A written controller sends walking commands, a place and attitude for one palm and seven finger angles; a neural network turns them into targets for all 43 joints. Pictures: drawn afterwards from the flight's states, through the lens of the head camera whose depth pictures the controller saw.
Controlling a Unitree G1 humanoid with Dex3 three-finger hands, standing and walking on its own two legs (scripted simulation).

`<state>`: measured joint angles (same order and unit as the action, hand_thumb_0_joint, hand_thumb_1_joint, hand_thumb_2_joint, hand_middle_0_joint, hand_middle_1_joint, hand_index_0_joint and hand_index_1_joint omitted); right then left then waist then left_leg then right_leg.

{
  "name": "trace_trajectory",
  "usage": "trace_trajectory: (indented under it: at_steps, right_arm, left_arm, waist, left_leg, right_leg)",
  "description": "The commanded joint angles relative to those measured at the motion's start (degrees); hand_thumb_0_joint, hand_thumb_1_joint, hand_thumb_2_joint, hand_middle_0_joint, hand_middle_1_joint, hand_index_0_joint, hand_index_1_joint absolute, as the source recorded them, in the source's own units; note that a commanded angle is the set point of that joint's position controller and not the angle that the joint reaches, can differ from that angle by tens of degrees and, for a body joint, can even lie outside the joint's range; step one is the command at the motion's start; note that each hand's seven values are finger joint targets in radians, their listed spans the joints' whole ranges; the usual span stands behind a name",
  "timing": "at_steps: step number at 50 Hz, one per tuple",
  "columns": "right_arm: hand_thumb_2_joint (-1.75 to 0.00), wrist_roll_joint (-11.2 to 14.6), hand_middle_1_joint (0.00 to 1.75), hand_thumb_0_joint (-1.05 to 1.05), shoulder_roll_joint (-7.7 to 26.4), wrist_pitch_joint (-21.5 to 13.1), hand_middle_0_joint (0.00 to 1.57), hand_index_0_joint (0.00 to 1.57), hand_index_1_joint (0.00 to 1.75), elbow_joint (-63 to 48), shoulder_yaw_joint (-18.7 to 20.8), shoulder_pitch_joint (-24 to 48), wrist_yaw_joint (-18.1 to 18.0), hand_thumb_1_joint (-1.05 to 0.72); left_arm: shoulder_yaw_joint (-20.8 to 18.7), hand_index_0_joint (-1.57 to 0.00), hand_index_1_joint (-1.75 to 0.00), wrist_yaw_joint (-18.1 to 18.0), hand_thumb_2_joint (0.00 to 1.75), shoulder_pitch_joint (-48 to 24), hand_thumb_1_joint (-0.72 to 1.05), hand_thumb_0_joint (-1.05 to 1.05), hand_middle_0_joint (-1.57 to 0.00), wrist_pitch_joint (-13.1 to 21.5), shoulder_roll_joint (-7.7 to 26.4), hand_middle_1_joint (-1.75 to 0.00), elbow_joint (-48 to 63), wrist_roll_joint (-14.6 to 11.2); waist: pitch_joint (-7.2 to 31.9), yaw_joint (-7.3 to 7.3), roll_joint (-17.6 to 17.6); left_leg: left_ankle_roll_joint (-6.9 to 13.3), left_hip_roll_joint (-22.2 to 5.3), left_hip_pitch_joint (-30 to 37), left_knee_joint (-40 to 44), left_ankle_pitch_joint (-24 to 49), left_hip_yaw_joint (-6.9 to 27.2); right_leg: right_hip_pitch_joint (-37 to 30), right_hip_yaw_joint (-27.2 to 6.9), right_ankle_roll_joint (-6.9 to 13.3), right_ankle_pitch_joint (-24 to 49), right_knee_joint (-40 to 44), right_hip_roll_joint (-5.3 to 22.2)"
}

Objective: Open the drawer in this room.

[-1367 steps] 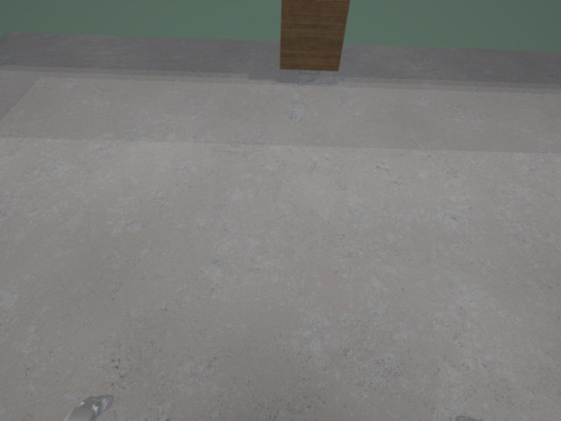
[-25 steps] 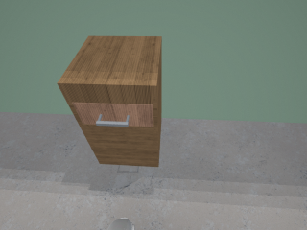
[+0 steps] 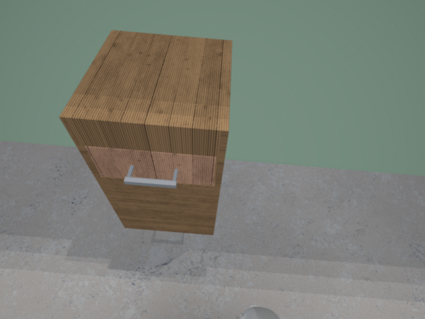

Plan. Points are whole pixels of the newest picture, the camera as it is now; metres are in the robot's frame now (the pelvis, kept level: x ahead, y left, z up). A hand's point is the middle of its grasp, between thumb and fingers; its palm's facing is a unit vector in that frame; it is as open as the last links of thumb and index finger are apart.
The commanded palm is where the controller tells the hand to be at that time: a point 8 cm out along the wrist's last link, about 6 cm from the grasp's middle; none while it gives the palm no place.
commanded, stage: come to a stop and stand still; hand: left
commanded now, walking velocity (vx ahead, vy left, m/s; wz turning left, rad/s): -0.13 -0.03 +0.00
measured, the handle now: (152, 176) +0.52 +0.22 -0.22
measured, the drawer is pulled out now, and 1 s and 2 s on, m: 0.00 0.00 0.00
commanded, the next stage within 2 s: look again from close up in 1.36 s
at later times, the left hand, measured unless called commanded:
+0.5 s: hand out of the picture +0.05 +0.11 -0.14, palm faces +0.07 -0.95 -0.31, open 7.3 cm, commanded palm none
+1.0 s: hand out of the picture -0.04 +0.17 -0.18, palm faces +0.07 -0.98 -0.19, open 7.4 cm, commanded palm none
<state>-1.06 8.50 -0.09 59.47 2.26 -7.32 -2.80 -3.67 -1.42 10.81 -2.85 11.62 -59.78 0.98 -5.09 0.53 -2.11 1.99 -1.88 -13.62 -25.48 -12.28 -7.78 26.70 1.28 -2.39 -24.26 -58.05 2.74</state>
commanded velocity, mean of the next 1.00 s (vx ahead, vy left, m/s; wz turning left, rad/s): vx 0.00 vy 0.10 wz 0.00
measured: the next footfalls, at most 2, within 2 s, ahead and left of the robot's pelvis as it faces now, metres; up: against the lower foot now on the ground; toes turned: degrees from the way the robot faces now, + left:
right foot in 0.20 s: +0.05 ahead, -0.11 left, +0.00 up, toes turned -5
left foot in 0.82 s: -0.01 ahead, +0.10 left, +0.00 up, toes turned +2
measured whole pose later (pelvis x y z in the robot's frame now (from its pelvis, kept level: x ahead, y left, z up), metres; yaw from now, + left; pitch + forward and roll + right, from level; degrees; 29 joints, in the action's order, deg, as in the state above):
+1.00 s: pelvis -0.01 -0.01 +0.00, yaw +0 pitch +0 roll +2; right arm -0.9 8.5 0.1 60.4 0.6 -12.3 -2.1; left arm -1.3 -1.1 17.2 -1.5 10.6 -64.2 0.8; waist -0.9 2.6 -3.3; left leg 1.4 2.1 -7.7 -23.6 -15.9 -3.0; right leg 14.9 2.0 -0.6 -20.6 -34.5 4.0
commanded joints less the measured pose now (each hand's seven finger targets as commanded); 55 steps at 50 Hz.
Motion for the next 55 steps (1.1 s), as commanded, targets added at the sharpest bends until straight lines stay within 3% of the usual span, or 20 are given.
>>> trace_trajectory:
  at_steps: [1, 6, 8, 9, 10, 11, 15, 23, 30, 36, 38, 39, 41, 43, 45, 47, 49, 52, 53, 55]
  right_arm:
    - [-0.90, -0.5, 0.30, 0.00, 10.5, 0.2, 0.20, 0.20, 0.30, -2.0, 2.9, -4.1, -0.5, -0.90]
    - [-0.90, -0.8, 0.30, 0.00, 11.8, 0.9, 0.20, 0.20, 0.30, -2.1, 3.5, -4.1, 0.6, -0.90]
    - [-0.90, -0.2, 0.30, 0.00, 11.3, 1.2, 0.20, 0.20, 0.30, -1.8, 3.4, -5.1, 1.3, -0.90]
    - [-0.90, 0.2, 0.30, 0.00, 8.8, 1.2, 0.20, 0.20, 0.30, -1.7, 3.0, -6.6, 1.7, -0.90]
    - [-0.90, 0.6, 0.30, 0.00, 4.7, 1.3, 0.20, 0.20, 0.30, -3.3, 2.0, -7.3, 2.0, -0.90]
    - [-0.90, 0.6, 0.30, 0.00, 6.6, 2.3, 0.20, 0.20, 0.30, -4.1, 2.2, -5.2, 1.8, -0.90]
    - [-0.90, 0.1, 0.30, 0.00, 8.1, 3.4, 0.20, 0.20, 0.30, -1.3, 2.7, -6.9, 1.9, -0.90]
    - [-0.90, 0.0, 0.30, 0.00, 8.6, 4.1, 0.20, 0.20, 0.30, -2.1, 2.7, -5.5, 2.7, -0.90]
    - [-0.90, 0.0, 0.30, 0.00, 8.0, 3.5, 0.20, 0.20, 0.30, -3.4, 1.9, -4.0, 3.2, -0.90]
    - [-0.90, 0.5, 0.30, 0.00, 6.5, 1.3, 0.20, 0.20, 0.30, -3.7, 0.8, -4.7, 2.8, -0.90]
    - [-0.90, 0.7, 0.30, 0.00, 5.9, 0.5, 0.20, 0.20, 0.30, -2.0, 0.4, -8.6, 2.4, -0.90]
    - [-0.90, 0.7, 0.30, 0.00, 7.1, -0.1, 0.20, 0.20, 0.30, -1.4, 0.3, -10.2, 2.2, -0.90]
    - [-0.90, 0.1, 0.30, 0.00, 13.0, -0.3, 0.20, 0.20, 0.30, -2.5, 1.2, -8.9, 1.7, -0.90]
    - [-0.90, -0.1, 0.30, 0.00, 11.5, 0.0, 0.20, 0.20, 0.30, -3.0, 0.7, -5.5, 1.3, -0.90]
    - [-0.90, 0.1, 0.30, 0.00, 8.5, -0.4, 0.20, 0.20, 0.30, -1.7, -0.3, -4.5, 0.8, -0.90]
    - [-0.90, 0.2, 0.30, 0.00, 7.2, -0.5, 0.20, 0.20, 0.30, -0.8, -0.7, -5.5, 0.4, -0.90]
    - [-0.90, 0.3, 0.30, 0.00, 7.0, -0.7, 0.20, 0.20, 0.30, 0.0, -0.5, -7.3, 0.2, -0.90]
    - [-0.90, 0.9, 0.30, 0.00, 5.5, -1.1, 0.20, 0.20, 0.30, 0.8, -0.7, -9.3, 0.2, -0.90]
    - [-0.90, 1.0, 0.30, 0.00, 5.3, -1.2, 0.20, 0.20, 0.30, 1.2, -0.8, -10.0, 0.4, -0.90]
    - [-0.90, 0.7, 0.30, 0.00, 5.5, -1.0, 0.20, 0.20, 0.30, 2.2, -0.7, -10.7, 0.3, -0.90]
  left_arm:
    - [-0.9, -0.20, -0.30, 0.3, 0.90, 5.1, 0.90, 0.00, -0.20, -0.7, 2.2, -0.30, 3.1, 0.2]
    - [-0.2, -0.20, -0.30, 0.3, 0.90, 3.1, 0.90, 0.00, -0.20, 0.6, 2.5, -0.30, 5.0, -0.2]
    - [-0.3, -0.20, -0.30, 0.2, 0.90, 5.7, 0.90, 0.00, -0.20, 1.9, 4.3, -0.30, 3.9, 0.0]
    - [-0.6, -0.20, -0.30, 0.0, 0.90, 6.1, 0.90, 0.00, -0.20, 2.8, 7.3, -0.30, 3.7, 0.4]
    - [-1.2, -0.20, -0.30, -0.5, 0.90, 4.9, 0.90, 0.00, -0.20, 3.4, 12.3, -0.30, 4.1, 0.8]
    - [-0.8, -0.20, -0.30, -0.3, 0.90, 6.1, 0.90, 0.00, -0.20, 3.2, 12.9, -0.30, 4.6, 0.3]
    - [-0.7, -0.20, -0.30, -0.9, 0.90, 0.7, 0.90, 0.00, -0.20, 3.1, 9.5, -0.30, 5.4, -0.1]
    - [-1.3, -0.20, -0.30, -1.5, 0.90, 7.2, 0.90, 0.00, -0.20, 3.5, 8.6, -0.30, 3.8, 0.0]
    - [-1.2, -0.20, -0.30, -0.9, 0.90, 7.3, 0.90, 0.00, -0.20, 3.3, 9.4, -0.30, 4.0, 0.8]
    - [-1.3, -0.20, -0.30, -0.3, 0.90, 7.5, 0.90, 0.00, -0.20, 3.0, 9.8, -0.30, 2.4, 1.2]
    - [-0.9, -0.20, -0.30, -0.3, 0.90, 6.1, 0.90, 0.00, -0.20, 2.8, 8.9, -0.30, 1.6, 0.5]
    - [-0.4, -0.20, -0.30, -0.3, 0.90, 6.2, 0.90, 0.00, -0.20, 2.6, 7.4, -0.30, 1.6, 0.1]
    - [0.7, -0.20, -0.30, -0.1, 0.90, 8.7, 0.90, 0.00, -0.20, 2.3, 2.3, -0.30, 1.4, -0.2]
    - [1.3, -0.20, -0.30, 0.1, 0.90, 7.9, 0.90, 0.00, -0.20, 2.3, 1.4, -0.30, 0.6, 0.3]
    - [1.5, -0.20, -0.30, 0.1, 0.90, 7.9, 0.90, 0.00, -0.20, 2.0, 2.0, -0.30, -1.4, 0.4]
    - [1.9, -0.20, -0.30, 0.2, 0.90, 8.7, 0.90, 0.00, -0.20, 2.5, 1.8, -0.30, -2.5, 0.0]
    - [2.2, -0.20, -0.30, 0.1, 0.90, 9.6, 0.90, 0.00, -0.20, 2.8, 1.2, -0.30, -3.4, -0.2]
    - [2.4, -0.20, -0.30, -0.4, 0.90, 10.4, 0.90, 0.00, -0.20, 3.8, 2.7, -0.30, -4.3, -0.2]
    - [2.5, -0.20, -0.30, -0.5, 0.90, 9.5, 0.90, 0.00, -0.20, 3.7, 3.2, -0.30, -4.0, -0.3]
    - [2.5, -0.20, -0.30, -0.6, 0.90, 8.0, 0.90, 0.00, -0.20, 3.8, 2.3, -0.30, -4.2, -0.4]
  waist:
    - [6.8, -0.29, 10.7]
    - [7.9, -0.38, 15.3]
    - [9.2, 0.95, 11.1]
    - [10.3, 0.94, 2.2]
    - [9.8, 0.26, -13.1]
    - [9.8, 2.24, -11.0]
    - [5.9, -0.02, -8.7]
    - [7.0, 2.33, -7.3]
    - [4.0, 2.14, -8.7]
    - [4.9, 1.70, -10.8]
    - [6.2, -0.31, -8.1]
    - [6.7, -0.94, -3.3]
    - [4.6, 0.19, 14.4]
    - [-0.7, 1.31, 10.5]
    - [-1.8, 1.49, 17.3]
    - [-0.1, 1.49, 15.0]
    - [1.7, 1.64, 8.0]
    - [4.4, 0.43, 0.9]
    - [4.1, 0.06, 2.0]
    - [3.0, -0.30, -4.1]
  left_leg:
    - [8.1, -17.2, 5.4, 4.7, 36.9, 9.8]
    - [6.1, -15.3, 6.2, 1.8, 32.2, 10.2]
    - [2.1, -11.2, 3.5, -2.8, 22.7, 8.3]
    - [-1.5, -6.8, -0.1, -8.9, 10.4, 5.4]
    - [-4.3, 0.1, -9.4, -16.0, -15.5, 2.2]
    - [-3.8, 0.7, -7.6, -23.1, -23.4, 7.3]
    - [-4.6, 0.7, -13.6, -37.7, -13.7, 11.1]
    - [-6.4, 1.0, -17.3, -37.6, -7.7, 12.2]
    - [-5.5, 0.3, -12.5, -28.6, -8.4, 10.1]
    - [-3.8, 1.9, -2.3, -8.9, -8.7, 6.1]
    - [-3.5, 2.3, 7.7, 2.4, -0.1, 4.8]
    - [-3.3, 0.2, 11.2, 5.5, 1.8, 6.5]
    - [2.3, -13.9, 6.5, 12.4, 1.1, 22.2]
    - [4.9, -13.2, -3.4, 16.0, -6.2, 20.3]
    - [4.6, -10.0, -1.9, 15.5, 2.4, 16.7]
    - [4.8, -8.9, 1.6, 11.3, 14.3, 13.8]
    - [4.2, -8.2, 3.6, 7.8, 18.6, 13.0]
    - [0.2, -3.8, 4.4, 3.4, 14.9, 10.6]
    - [0.0, -3.5, 4.0, 4.7, 12.7, 11.0]
    - [-0.7, -3.9, 5.0, 4.6, 12.1, 10.7]
  right_leg:
    - [0.0, -2.4, 0.2, 0.9, -0.3, 0.5]
    - [-8.1, 1.3, 1.3, 1.5, 19.0, -0.1]
    - [-16.4, 2.8, 1.0, 15.1, 33.3, -0.5]
    - [-20.9, -3.0, 1.9, 26.5, 38.2, 5.3]
    - [-23.5, -16.0, 6.5, 43.3, 37.7, 17.3]
    - [-18.3, -16.1, 11.4, 50.8, 37.8, 21.8]
    - [-20.1, -10.3, 10.5, 50.1, 36.2, 15.5]
    - [-26.5, -11.3, 9.4, 39.9, 39.0, 16.4]
    - [-18.9, -12.5, 10.7, 18.0, 43.6, 15.1]
    - [-16.1, -10.7, 10.4, 16.5, 42.1, 12.5]
    - [-11.5, -7.8, 7.3, 14.4, 38.1, 9.9]
    - [-9.0, -5.8, 5.8, 11.4, 34.6, 7.3]
    - [-5.2, 1.7, 2.2, 0.2, 25.5, 0.8]
    - [-7.5, 1.0, 2.3, -0.5, 19.8, 0.7]
    - [-8.3, 0.2, 2.2, 1.0, 18.2, 1.6]
    - [-9.7, 0.0, 2.3, 2.2, 21.2, 1.6]
    - [-12.9, 0.0, 1.9, 6.5, 28.0, 1.5]
    - [-18.5, -4.2, 3.5, 26.0, 35.9, 4.7]
    - [-19.1, -3.7, 3.8, 26.6, 35.7, 5.5]
    - [-17.7, -3.2, 3.9, 26.5, 35.0, 4.4]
